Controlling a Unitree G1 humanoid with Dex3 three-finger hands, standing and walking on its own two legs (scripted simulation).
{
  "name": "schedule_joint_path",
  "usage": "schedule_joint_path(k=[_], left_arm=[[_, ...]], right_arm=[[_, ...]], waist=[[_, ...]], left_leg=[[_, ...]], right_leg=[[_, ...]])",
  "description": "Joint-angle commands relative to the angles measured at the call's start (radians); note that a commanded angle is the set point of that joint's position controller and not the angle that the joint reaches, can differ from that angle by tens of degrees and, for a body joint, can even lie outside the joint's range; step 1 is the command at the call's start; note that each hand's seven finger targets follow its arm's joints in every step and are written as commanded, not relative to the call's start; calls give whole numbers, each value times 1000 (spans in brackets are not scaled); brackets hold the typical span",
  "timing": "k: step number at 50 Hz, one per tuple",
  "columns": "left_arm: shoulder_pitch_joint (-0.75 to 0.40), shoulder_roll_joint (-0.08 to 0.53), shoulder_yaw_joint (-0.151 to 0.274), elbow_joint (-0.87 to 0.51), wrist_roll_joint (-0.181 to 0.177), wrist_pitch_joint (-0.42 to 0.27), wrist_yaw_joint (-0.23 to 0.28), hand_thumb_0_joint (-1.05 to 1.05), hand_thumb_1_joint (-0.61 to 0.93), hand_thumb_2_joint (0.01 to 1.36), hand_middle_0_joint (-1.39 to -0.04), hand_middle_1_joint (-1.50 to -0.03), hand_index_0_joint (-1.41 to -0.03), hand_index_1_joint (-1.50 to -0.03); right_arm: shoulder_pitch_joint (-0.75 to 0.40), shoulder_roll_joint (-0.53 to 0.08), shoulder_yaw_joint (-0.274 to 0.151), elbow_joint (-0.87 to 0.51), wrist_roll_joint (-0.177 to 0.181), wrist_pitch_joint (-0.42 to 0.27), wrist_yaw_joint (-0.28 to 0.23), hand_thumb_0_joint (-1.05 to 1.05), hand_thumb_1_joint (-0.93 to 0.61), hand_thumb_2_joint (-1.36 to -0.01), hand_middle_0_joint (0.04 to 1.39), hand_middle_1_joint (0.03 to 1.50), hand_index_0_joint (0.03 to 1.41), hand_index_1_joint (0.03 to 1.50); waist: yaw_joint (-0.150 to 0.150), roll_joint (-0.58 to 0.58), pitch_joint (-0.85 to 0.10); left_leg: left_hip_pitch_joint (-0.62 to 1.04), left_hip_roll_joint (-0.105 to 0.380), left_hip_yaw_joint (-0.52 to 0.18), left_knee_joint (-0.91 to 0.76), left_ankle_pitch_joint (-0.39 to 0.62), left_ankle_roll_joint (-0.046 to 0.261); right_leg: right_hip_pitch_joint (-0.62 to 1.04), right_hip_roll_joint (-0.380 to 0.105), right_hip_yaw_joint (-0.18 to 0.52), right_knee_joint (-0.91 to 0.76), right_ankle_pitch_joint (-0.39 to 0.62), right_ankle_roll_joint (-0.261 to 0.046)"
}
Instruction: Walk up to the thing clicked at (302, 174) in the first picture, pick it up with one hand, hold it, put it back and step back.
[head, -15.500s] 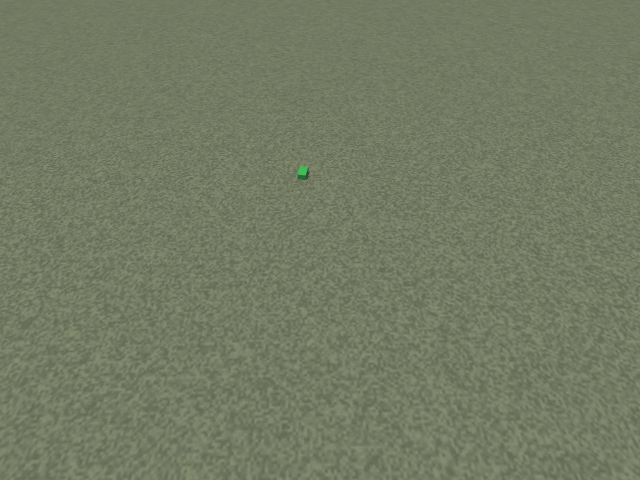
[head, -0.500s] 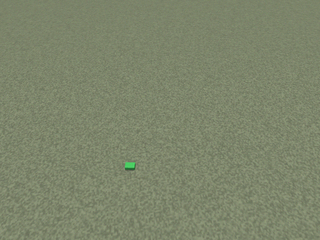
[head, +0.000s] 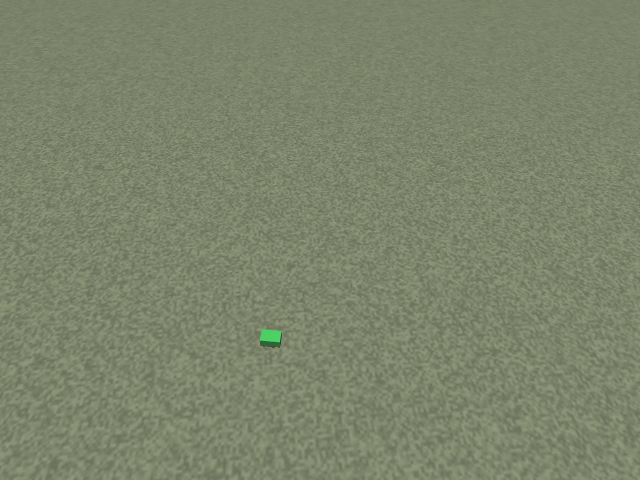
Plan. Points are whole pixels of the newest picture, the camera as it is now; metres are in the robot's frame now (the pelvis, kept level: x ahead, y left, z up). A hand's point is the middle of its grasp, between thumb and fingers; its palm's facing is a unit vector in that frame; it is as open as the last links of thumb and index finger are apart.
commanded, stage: walk up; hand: left
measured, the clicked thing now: (271, 337) +0.69 +0.18 -0.75
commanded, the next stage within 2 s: none
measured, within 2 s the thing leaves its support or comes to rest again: neither
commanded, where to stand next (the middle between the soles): +0.29 -0.01 m, yaw -2 degrees
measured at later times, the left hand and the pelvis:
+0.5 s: hand (171, 409) +0.25 +0.23 -0.13, palm faces -0.06 -0.92 -0.40, open 7.4 cm; pelvis +0.15 -0.03 -0.01, yaw -2 degrees
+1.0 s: hand (183, 386) +0.29 +0.23 -0.16, palm faces -0.06 -0.94 -0.35, open 7.4 cm; pelvis +0.21 -0.02 -0.01, yaw -2 degrees
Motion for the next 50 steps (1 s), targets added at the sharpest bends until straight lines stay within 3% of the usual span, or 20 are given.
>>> schedule_joint_path(k=[1, 4, 9, 12, 16, 18, 19, 20, 21, 22, 26, 29, 33, 35, 37, 38, 39, 41, 44, 50], left_arm=[[-87, 156, 32, -155, -19, -18, 21, 0, 900, 900, -200, -300, -200, -300], [9, 222, 35, -113, -36, -22, 20, 0, 900, 900, -200, -300, -200, -300], [-1, 192, 32, -131, -23, -22, -2, 0, 900, 900, -200, -300, -200, -300], [-46, 172, 30, -171, -20, -25, -15, 0, 900, 900, -200, -300, -200, -300], [-22, 174, 48, -170, -21, -30, -22, 0, 900, 900, -200, -300, -200, -300], [68, 183, 58, -145, -20, -41, -10, 0, 900, 900, -200, -300, -200, -300], [136, 220, 75, -133, -19, -51, 2, 0, 900, 900, -200, -300, -200, -300], [201, 301, 98, -142, -12, -62, 20, 0, 900, 900, -200, -300, -200, -300], [190, 350, 97, -164, -29, -64, 22, 0, 900, 900, -200, -300, -200, -300], [131, 334, 88, -188, -39, -61, 24, 0, 900, 900, -200, -300, -200, -300], [7, 241, 58, -225, -37, -59, 39, 0, 900, 900, -200, -300, -200, -300], [-19, 223, 41, -243, -18, -57, 48, 0, 900, 900, -200, -300, -200, -300], [-52, 217, 27, -236, -34, -40, 57, 0, 900, 900, -200, -300, -200, -300], [-68, 193, 10, -232, -48, -24, 59, 0, 900, 900, -200, -300, -200, -300], [-28, 138, -5, -223, -66, -7, 61, 0, 900, 900, -200, -300, -200, -300], [-24, 173, 6, -176, -63, 6, 68, 0, 900, 900, -200, -300, -200, -300], [-28, 173, 4, -162, -55, 7, 69, 0, 900, 900, -200, -300, -200, -300], [-9, 170, 1, -119, -51, -4, 66, 0, 900, 900, -200, -300, -200, -300], [-97, 229, 5, -108, -42, -15, 59, 0, 900, 900, -200, -300, -200, -300], [-146, 186, -20, -40, -45, -19, 59, 0, 900, 900, -200, -300, -200, -300]], right_arm=[[198, -351, -98, -67, -10, -40, -33, 0, -900, -900, 200, 300, 200, 300], [37, -259, -58, -148, 17, -46, -37, 0, -900, -900, 200, 300, 200, 300], [119, -237, -51, -170, 21, -60, -41, 0, -900, -900, 200, 300, 200, 300], [118, -248, -51, -199, 25, -58, -37, 0, -900, -900, 200, 300, 200, 300], [78, -255, -51, -238, 26, -44, -34, 0, -900, -900, 200, 300, 200, 300], [66, -226, -37, -250, 29, -33, -37, 0, -900, -900, 200, 300, 200, 300], [118, -178, -18, -250, 28, -30, -39, 0, -900, -900, 200, 300, 200, 300], [159, -110, 7, -265, 36, -31, -42, 0, -900, -900, 200, 300, 200, 300], [162, -150, -5, -262, 41, -21, -50, 0, -900, -900, 200, 300, 200, 300], [144, -208, -24, -235, 30, -9, -59, 0, -900, -900, 200, 300, 200, 300], [209, -181, -18, -179, 45, -2, -50, 0, -900, -900, 200, 300, 200, 300], [191, -133, -8, -169, 31, 12, -43, 0, -900, -900, 200, 300, 200, 300], [137, -123, -6, -156, 32, 8, -57, 0, -900, -900, 200, 300, 200, 300], [113, -147, -12, -152, 27, 0, -64, 0, -900, -900, 200, 300, 200, 300], [19, -254, -22, -189, 21, -11, -69, 0, -900, -900, 200, 300, 200, 300], [-20, -271, -20, -184, 36, -9, -66, 0, -900, -900, 200, 300, 200, 300], [-48, -254, -13, -178, 31, -7, -66, 0, -900, -900, 200, 300, 200, 300], [-98, -212, 8, -167, 39, 1, -67, 0, -900, -900, 200, 300, 200, 300], [-75, -178, 21, -136, 52, 14, -65, 0, -900, -900, 200, 300, 200, 300], [-144, -165, 35, -75, 54, 10, -61, 0, -900, -900, 200, 300, 200, 300]], waist=[[-143, 228, -38], [-44, 110, 58], [-66, 143, 37], [-64, 164, 47], [-33, 151, 36], [18, 65, 8], [49, -64, -45], [70, -305, -81], [60, -296, -80], [34, -141, -14], [-34, -149, 8], [-39, -156, 2], [-38, -125, -97], [-52, -70, -90], [-3, 129, -101], [-9, 162, -102], [-3, 160, -104], [16, 160, -102], [-33, 95, -103], [-28, 21, -125]], left_leg=[[279, 339, -671, -424, -577, 196], [177, 277, -435, -376, -365, 197], [205, 218, -181, -337, 87, 198], [158, 209, -106, -302, 141, 205], [-4, 187, -89, -239, -26, 178], [-56, 147, -49, -69, 31, 145], [-100, 94, -10, 147, 87, 118], [-201, -15, 56, 455, -48, 64], [-302, -99, -3, 595, -311, 37], [-269, -47, -103, 667, -336, 32], [-184, 5, -87, 538, -165, 19], [-95, 15, -30, 312, -162, -7], [53, -21, 10, 107, -16, 3], [138, -20, -19, -7, 143, 27], [51, 233, -365, -149, 210, 136], [-30, 271, -394, -141, 202, 217], [-46, 251, -367, -127, 214, 215], [-65, 165, -235, -70, 227, 133], [1, 61, -139, -25, 76, 48], [89, 82, -135, -68, 176, 57]], right_leg=[[-554, 93, 152, 573, -226, -59], [-529, 2, 188, 582, -46, -49], [-462, -15, 113, 358, 40, 8], [-386, -38, 43, 216, 110, -3], [-171, -3, -7, 145, 163, -17], [-18, 34, -36, 64, 188, -21], [112, 36, 5, 21, 118, -35], [153, -153, 312, -126, 32, -103], [115, -354, 680, -262, 8, -233], [-34, -373, 682, -246, -24, -284], [-182, -206, 279, -202, 166, -221], [-252, -172, 149, -137, 364, -214], [-239, -186, 134, 26, 537, -194], [-323, -153, 132, 89, 413, -133], [-310, 15, 42, 233, 76, -32], [-200, 40, 31, 286, -98, -27], [-182, 37, 45, 272, -134, -31], [-116, 5, 53, 119, 84, -39], [-182, -93, 169, 20, 211, -82], [-139, -72, 128, -39, 273, -50]])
